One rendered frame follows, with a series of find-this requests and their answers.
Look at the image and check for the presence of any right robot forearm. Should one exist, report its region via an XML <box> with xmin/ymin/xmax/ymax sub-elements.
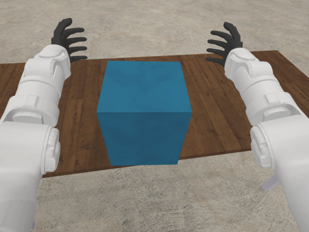
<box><xmin>225</xmin><ymin>48</ymin><xmax>309</xmax><ymax>127</ymax></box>

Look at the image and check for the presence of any carton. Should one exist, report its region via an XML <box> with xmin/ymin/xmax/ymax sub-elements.
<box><xmin>97</xmin><ymin>61</ymin><xmax>192</xmax><ymax>166</ymax></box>

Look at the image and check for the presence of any robot left upper arm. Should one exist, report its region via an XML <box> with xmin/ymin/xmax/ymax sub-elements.
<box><xmin>0</xmin><ymin>121</ymin><xmax>60</xmax><ymax>232</ymax></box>

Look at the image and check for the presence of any left robot hand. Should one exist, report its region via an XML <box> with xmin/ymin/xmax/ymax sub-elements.
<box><xmin>51</xmin><ymin>18</ymin><xmax>87</xmax><ymax>63</ymax></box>

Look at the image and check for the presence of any left robot forearm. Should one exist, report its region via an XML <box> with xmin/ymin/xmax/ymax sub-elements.
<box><xmin>0</xmin><ymin>44</ymin><xmax>71</xmax><ymax>127</ymax></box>

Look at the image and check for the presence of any table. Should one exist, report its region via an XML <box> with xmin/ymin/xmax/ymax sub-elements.
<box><xmin>0</xmin><ymin>50</ymin><xmax>309</xmax><ymax>230</ymax></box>

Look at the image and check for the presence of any robot right upper arm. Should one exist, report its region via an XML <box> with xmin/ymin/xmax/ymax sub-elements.
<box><xmin>250</xmin><ymin>114</ymin><xmax>309</xmax><ymax>232</ymax></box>

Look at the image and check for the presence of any right robot hand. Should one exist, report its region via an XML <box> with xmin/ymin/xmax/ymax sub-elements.
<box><xmin>206</xmin><ymin>22</ymin><xmax>243</xmax><ymax>67</ymax></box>

